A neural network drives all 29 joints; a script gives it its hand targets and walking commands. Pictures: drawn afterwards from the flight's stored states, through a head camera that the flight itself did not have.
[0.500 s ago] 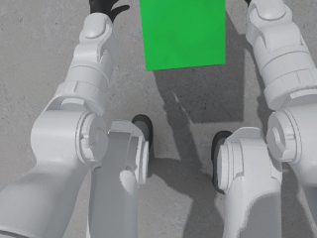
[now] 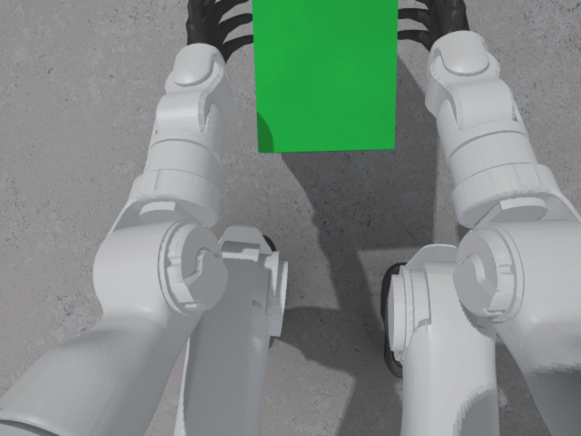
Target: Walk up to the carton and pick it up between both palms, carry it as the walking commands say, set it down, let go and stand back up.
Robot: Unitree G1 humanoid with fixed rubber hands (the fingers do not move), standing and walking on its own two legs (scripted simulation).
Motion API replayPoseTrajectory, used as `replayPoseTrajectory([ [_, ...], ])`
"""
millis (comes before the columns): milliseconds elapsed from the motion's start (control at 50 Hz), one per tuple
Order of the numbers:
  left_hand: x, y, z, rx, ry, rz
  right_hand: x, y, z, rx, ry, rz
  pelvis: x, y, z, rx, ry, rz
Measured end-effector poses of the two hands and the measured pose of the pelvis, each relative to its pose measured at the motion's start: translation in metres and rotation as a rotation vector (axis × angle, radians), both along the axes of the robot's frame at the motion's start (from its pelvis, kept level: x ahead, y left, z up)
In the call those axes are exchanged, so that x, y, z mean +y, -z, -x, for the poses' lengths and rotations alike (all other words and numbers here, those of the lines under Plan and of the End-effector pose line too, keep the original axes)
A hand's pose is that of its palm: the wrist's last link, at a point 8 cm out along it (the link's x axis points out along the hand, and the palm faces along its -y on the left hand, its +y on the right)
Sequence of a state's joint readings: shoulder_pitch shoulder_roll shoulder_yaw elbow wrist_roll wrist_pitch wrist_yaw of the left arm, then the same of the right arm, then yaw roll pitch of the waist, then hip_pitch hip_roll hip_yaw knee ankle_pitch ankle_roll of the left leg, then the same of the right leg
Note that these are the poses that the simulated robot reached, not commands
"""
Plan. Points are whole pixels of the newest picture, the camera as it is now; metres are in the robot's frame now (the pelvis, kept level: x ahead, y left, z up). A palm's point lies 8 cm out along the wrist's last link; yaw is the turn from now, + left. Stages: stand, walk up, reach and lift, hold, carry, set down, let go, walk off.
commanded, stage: reach and lift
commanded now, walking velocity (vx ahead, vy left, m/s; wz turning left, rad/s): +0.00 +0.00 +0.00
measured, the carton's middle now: (322, 69) +0.52 +0.04 -0.27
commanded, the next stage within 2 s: none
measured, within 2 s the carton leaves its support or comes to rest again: leaves its support in 0.34 s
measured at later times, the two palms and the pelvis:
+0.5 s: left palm (205, 60) +0.50 +0.16 -0.15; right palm (442, 29) +0.53 -0.09 -0.16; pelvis -0.01 +0.01 +0.01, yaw -2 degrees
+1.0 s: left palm (193, 58) +0.49 +0.15 -0.10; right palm out of the picture +0.54 -0.08 -0.10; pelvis -0.02 +0.01 +0.03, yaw -3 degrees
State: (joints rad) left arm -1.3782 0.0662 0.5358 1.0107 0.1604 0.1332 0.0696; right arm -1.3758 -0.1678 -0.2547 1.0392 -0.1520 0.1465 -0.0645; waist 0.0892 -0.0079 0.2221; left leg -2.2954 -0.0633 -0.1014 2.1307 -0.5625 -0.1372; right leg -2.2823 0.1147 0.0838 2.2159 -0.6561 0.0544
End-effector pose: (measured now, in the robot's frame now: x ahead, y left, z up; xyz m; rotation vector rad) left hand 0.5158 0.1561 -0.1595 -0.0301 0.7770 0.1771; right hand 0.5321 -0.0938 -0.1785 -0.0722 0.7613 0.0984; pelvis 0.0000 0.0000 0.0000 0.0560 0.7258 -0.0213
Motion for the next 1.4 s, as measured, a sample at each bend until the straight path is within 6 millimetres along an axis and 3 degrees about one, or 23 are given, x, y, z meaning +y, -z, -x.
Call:
replayPoseTrajectory([
  [420, 0.001, -0.005, 0.015, -0.001, -0.024, -0.016, 0.007, -0.006, 0.001, 0.011, 0.012, 0.036, 0.005, -0.009, 0.003, -0.017, 0.027, 0.003],
  [740, -0.01, -0.039, 0.019, -0.06, -0.078, -0.003, 0.003, -0.057, -0.009, -0.042, 0.058, 0.072, 0.011, -0.017, 0.015, -0.001, 0.037, 0.01],
  [1160, -0.009, -0.077, 0.024, -0.075, -0.117, -0.025, 0.007, -0.091, -0.004, -0.055, 0.075, 0.077, 0.012, -0.044, 0.012, 0.046, 0.038, 0.011],
  [1400, -0.013, -0.113, 0.03, -0.084, -0.127, -0.032, 0.005, -0.127, 0.004, -0.061, 0.092, 0.072, 0.011, -0.066, 0.01, 0.046, 0.042, 0.009],
])
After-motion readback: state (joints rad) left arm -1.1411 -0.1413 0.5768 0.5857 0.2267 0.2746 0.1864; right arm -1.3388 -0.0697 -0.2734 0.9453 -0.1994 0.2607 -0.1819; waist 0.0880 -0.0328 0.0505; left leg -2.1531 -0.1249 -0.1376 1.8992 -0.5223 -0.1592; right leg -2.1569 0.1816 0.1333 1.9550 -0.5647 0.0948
